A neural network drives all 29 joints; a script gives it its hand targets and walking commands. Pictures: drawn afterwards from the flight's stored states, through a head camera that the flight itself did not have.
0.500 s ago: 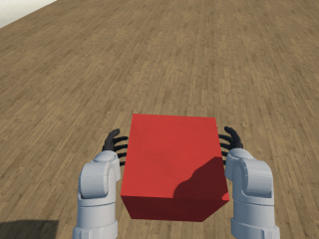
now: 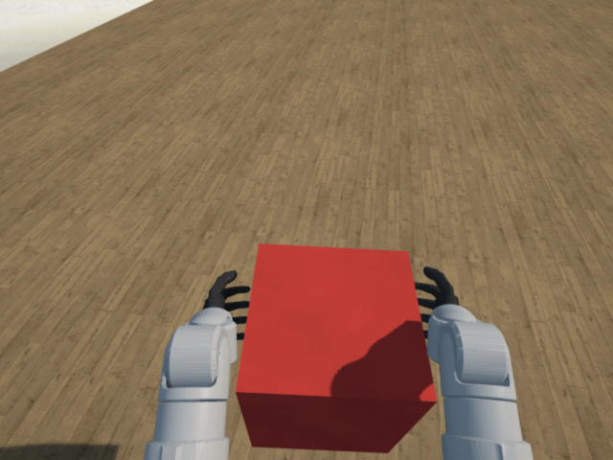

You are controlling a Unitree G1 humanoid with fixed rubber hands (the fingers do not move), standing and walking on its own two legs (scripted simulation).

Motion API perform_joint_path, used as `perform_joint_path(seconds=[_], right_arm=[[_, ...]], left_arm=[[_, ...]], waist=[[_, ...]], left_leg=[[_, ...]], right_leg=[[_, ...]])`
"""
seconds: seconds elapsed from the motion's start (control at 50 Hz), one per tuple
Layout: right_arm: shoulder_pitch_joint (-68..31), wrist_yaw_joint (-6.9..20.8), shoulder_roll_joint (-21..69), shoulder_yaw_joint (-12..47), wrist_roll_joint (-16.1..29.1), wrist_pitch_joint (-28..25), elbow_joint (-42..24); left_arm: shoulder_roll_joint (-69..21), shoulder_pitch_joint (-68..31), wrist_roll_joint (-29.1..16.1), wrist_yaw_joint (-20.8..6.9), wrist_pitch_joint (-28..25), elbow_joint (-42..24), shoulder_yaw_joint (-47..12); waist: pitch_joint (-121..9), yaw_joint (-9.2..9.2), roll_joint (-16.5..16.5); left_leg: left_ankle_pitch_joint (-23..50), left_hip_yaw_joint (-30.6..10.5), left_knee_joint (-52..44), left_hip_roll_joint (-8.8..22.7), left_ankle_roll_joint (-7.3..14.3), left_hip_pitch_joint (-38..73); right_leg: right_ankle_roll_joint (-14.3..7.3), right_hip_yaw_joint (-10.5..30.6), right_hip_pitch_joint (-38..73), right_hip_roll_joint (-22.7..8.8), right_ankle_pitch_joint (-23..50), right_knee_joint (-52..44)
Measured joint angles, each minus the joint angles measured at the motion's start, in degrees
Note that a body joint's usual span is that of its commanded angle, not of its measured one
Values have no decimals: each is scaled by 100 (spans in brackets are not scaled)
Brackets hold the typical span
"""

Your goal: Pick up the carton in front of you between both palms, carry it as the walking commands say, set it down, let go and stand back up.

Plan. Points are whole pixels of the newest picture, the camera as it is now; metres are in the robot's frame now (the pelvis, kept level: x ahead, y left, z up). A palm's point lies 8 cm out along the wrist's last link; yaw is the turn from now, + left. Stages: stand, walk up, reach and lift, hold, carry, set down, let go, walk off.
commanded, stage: carry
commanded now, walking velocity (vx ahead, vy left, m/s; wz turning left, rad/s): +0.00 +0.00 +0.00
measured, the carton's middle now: (326, 353) +0.28 +0.00 -0.03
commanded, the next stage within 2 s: hold in 0.80 s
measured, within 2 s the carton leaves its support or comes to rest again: neither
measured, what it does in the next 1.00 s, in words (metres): shifts its weight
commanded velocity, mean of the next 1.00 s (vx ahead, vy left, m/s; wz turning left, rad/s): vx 0.00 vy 0.00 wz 0.00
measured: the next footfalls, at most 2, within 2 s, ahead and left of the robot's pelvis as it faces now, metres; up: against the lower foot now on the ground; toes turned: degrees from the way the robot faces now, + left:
none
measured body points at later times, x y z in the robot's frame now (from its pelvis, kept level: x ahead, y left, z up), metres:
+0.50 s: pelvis -0.04 +0.00 +0.00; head -0.07 +0.01 +0.45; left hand +0.27 +0.15 +0.03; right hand +0.27 -0.15 +0.04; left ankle -0.05 +0.09 -0.73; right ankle +0.00 -0.12 -0.73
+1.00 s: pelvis -0.05 +0.00 +0.01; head -0.08 +0.00 +0.46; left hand +0.23 +0.17 +0.04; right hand +0.25 -0.13 +0.04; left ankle -0.05 +0.09 -0.73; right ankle -0.01 -0.13 -0.73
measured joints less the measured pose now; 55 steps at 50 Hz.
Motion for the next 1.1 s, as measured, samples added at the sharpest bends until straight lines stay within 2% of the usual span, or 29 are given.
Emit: perform_joint_path(seconds=[0.14, 0.24, 0.36, 0.46, 0.54, 0.68, 0.8, 0.82, 0.84, 0.92, 0.98, 1.1], right_arm=[[129, 132, -22, 58, -147, -569, 384], [223, 467, -37, 1, -297, -1011, 677], [129, 701, -22, -202, -498, -1652, 1294], [-141, 798, 31, -496, -664, -2217, 1906], [-271, 796, 62, -619, -693, -2492, 2052], [-135, 741, 30, -462, -513, -2368, 1662], [-25, 740, 7, -381, -498, -2224, 1604], [-20, 748, 9, -383, -499, -2222, 1576], [18, 769, 1, -374, -500, -2220, 1505], [191, 848, -30, -314, -455, -2250, 1289], [151, 873, -23, -261, -456, -2270, 1357], [-93, 867, 22, -392, -630, -2288, 1669]], left_arm=[[18, 124, 136, -81, -550, 387, -50], [32, 226, 256, -271, -982, 674, 14], [16, 109, 413, -477, -1598, 1305, 210], [-34, -180, 584, -569, -2163, 1943, 496], [-63, -318, 622, -562, -2443, 2100, 621], [-35, -182, 460, -503, -2329, 1712, 491], [-12, -63, 438, -511, -2187, 1647, 411], [-14, -63, 429, -517, -2204, 1647, 420], [-16, -59, 427, -527, -2234, 1645, 409], [-10, -44, 488, -532, -2338, 1650, 342], [-8, -38, 501, -503, -2365, 1662, 424], [-16, -80, 465, -596, -2298, 1712, 533]], waist=[[10, -1, -5], [-13, 8, -7], [8, 29, -11], [75, 29, -20], [140, 20, -24], [145, 7, -17], [111, 8, -11], [259, 3, 10], [433, -49, 33], [855, -133, -27], [999, -43, -63], [1082, 3, 2]], left_leg=[[92, 8, -65, -20, 26, 27], [177, 15, -129, -33, 44, 28], [290, 26, -197, -51, 68, 6], [389, 37, -247, -65, 85, -38], [449, 41, -265, -73, 95, -92], [470, 36, -244, -73, 103, -163], [457, 37, -221, -73, 109, -164], [471, 28, -268, -64, 111, -25], [542, -31, -364, -76, 162, 145], [820, -291, -832, -226, 113, 650], [932, -395, -965, -279, 94, 831], [965, -545, -903, -252, 36, 938]], right_leg=[[0, 3, 38, -7, 108, -88], [-4, 5, 47, -9, 207, -171], [-12, 10, 35, -15, 336, -263], [-20, 17, -3, -21, 447, -330], [-25, 17, -49, -25, 515, -366], [-27, 13, -105, -28, 550, -372], [-22, 15, -103, -31, 543, -357], [-49, 66, 53, 20, 633, -445], [-91, 300, 271, 143, 655, -594], [2, 1062, 839, 368, 798, -999], [69, 1093, 1022, 358, 780, -1050], [-10, 974, 1204, 395, 778, -1040]])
